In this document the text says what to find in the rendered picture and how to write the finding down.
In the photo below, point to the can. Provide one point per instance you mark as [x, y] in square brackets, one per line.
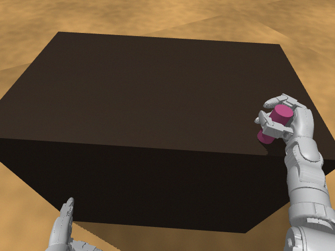
[280, 114]

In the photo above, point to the left robot hand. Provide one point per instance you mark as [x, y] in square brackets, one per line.
[62, 229]

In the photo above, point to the right robot arm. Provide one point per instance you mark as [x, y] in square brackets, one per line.
[310, 214]

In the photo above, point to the right robot hand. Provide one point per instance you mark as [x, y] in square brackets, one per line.
[301, 124]

